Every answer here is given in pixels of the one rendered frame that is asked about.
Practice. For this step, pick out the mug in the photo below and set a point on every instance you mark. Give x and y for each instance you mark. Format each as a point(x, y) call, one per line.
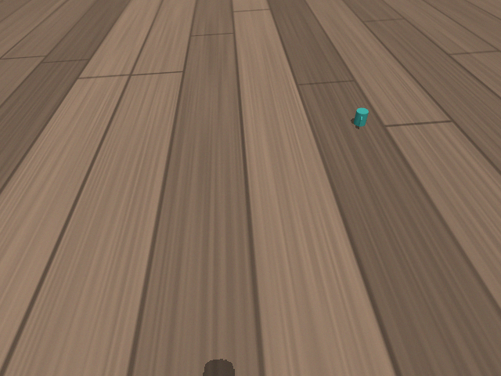
point(361, 116)

